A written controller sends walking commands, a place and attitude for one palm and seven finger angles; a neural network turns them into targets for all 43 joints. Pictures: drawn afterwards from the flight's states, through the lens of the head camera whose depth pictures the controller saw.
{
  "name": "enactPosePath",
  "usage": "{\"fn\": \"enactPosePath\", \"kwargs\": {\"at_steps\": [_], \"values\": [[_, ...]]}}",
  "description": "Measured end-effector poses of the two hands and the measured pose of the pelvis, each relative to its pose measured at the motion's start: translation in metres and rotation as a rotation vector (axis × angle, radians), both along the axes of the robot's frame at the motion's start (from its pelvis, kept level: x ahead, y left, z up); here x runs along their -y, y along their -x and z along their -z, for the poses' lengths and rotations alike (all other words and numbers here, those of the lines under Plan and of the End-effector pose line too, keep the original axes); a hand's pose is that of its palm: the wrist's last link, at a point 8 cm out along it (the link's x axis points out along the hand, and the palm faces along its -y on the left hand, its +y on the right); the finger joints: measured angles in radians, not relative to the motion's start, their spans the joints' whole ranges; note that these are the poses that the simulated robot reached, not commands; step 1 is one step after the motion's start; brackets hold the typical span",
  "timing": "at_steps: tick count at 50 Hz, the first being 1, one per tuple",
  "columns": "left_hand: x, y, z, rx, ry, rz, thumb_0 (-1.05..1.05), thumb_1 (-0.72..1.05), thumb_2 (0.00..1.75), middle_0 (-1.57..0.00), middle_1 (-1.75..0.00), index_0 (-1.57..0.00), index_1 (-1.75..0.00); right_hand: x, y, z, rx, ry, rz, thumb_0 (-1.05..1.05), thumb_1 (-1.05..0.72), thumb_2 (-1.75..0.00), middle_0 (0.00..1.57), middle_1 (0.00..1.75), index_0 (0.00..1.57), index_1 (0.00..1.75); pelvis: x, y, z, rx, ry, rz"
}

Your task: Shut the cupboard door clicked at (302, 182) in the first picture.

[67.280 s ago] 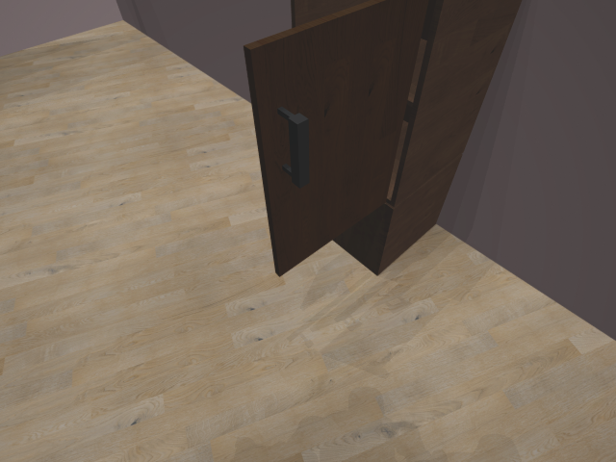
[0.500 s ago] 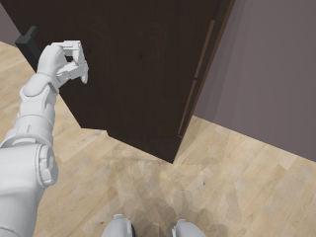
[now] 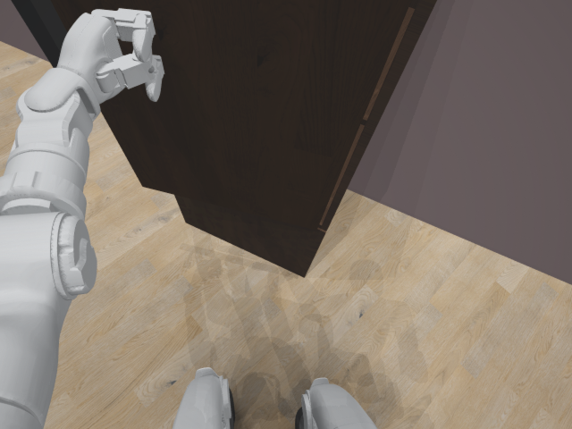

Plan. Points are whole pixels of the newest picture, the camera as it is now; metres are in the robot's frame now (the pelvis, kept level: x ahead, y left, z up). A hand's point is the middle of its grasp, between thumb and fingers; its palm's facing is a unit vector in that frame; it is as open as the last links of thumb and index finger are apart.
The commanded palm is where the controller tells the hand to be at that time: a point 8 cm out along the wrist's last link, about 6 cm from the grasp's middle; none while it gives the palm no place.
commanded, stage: pull the fist back off the door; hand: left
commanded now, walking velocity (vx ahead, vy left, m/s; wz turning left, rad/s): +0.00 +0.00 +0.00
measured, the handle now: (68, 37) +0.59 +0.22 +0.14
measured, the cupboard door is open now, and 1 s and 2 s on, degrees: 11 8 8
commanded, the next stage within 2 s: draw the hand back to the body in 0.94 s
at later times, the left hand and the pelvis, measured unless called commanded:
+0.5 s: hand (183, 73) +0.53 +0.08 +0.14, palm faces +0.10 -0.99 +0.02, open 3.1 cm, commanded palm +0.49 +0.13 +0.14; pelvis +0.01 -0.01 +0.02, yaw -2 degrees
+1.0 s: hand (180, 116) +0.46 +0.09 +0.14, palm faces +0.07 -1.00 -0.03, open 3.1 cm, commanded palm +0.43 +0.14 +0.14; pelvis +0.02 -0.02 +0.03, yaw +0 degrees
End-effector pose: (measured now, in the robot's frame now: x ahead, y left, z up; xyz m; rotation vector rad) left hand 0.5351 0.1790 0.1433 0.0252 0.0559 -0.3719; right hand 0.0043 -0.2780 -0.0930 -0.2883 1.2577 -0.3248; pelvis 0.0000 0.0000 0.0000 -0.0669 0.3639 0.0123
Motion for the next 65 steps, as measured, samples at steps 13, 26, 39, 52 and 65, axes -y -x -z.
{"fn": "enactPosePath", "kwargs": {"at_steps": [13,26,39,52,65], "values": [[0.017,0.0,0.01,0.006,0.096,-0.455,0.01,0.87,0.92,-1.29,-1.5,-1.3,-1.5,-0.034,0.013,0.007,-0.025,-0.136,-0.022,0.0,-0.91,-0.9,0.2,0.29,0.2,0.3,-0.005,-0.005,-0.001,-0.024,-0.003,0.013],[0.043,0.034,0.001,0.017,0.033,-0.479,0.02,0.89,0.9,-1.3,-1.5,-1.3,-1.5,-0.034,0.023,-0.003,0.002,-0.201,0.063,0.0,-0.91,-0.9,0.21,0.3,0.21,0.3,0.007,-0.013,-0.023,0.086,-0.032,0.038],[0.024,0.086,0.021,0.014,0.011,-0.46,0.02,0.9,0.9,-1.3,-1.5,-1.3,-1.5,0.011,-0.024,-0.015,0.074,-0.13,-0.001,0.0,-0.91,-0.9,0.2,0.29,0.2,0.3,0.02,-0.014,-0.033,0.15,-0.048,0.015],[0.037,0.096,0.004,0.052,-0.001,-0.456,0.02,0.9,0.9,-1.3,-1.5,-1.31,-1.5,0.0,-0.098,-0.019,0.27,-0.163,-0.064,0.0,-0.91,-0.9,0.2,0.29,0.2,0.3,0.024,-0.016,-0.034,0.184,-0.061,0.011],[0.001,0.147,-0.013,0.128,0.013,-0.451,0.02,0.9,0.9,-1.3,-1.5,-1.3,-1.5,-0.013,-0.099,-0.022,0.269,-0.212,-0.049,0.0,-0.91,-0.9,0.2,0.29,0.2,0.3,0.019,-0.029,-0.045,0.233,-0.071,0.03]]}}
